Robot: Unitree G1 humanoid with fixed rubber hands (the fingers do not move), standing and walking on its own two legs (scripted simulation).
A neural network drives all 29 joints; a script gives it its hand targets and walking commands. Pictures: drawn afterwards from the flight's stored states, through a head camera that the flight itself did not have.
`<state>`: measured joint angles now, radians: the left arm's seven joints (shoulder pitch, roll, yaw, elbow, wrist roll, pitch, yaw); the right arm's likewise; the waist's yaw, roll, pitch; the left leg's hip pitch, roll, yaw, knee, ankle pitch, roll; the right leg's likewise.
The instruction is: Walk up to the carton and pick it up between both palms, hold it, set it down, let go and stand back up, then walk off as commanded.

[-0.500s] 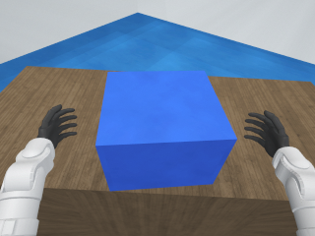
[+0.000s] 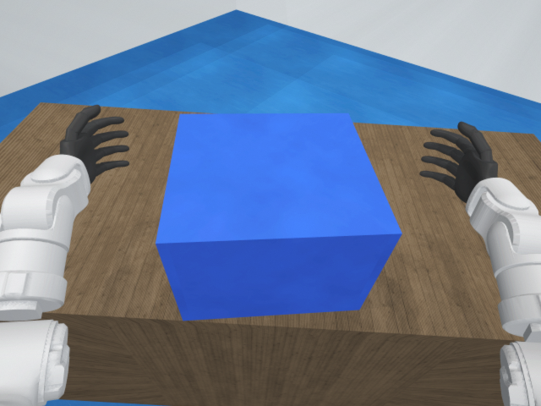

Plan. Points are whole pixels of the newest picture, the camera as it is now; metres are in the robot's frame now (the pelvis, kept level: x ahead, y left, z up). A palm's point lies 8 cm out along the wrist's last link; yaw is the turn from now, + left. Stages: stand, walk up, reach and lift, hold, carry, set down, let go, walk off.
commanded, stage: reach and lift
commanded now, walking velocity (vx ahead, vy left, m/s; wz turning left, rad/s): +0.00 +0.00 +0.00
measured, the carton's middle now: (269, 212) +0.45 -0.01 +0.02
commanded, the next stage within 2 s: none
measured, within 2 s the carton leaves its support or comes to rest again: neither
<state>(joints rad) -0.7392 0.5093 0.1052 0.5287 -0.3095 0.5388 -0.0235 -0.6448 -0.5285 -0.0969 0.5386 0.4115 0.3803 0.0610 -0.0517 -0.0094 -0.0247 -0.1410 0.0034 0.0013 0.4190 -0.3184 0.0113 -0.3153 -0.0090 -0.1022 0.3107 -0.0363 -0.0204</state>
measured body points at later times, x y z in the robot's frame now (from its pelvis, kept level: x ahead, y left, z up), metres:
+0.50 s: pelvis +0.00 -0.01 +0.00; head +0.03 +0.00 +0.45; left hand +0.46 +0.23 +0.16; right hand +0.42 -0.28 +0.16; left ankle -0.06 +0.11 -0.74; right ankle +0.08 -0.11 -0.74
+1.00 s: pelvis +0.01 +0.00 -0.01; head +0.05 +0.00 +0.44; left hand +0.45 +0.23 +0.10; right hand +0.42 -0.27 +0.08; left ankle -0.06 +0.11 -0.74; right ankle +0.08 -0.11 -0.74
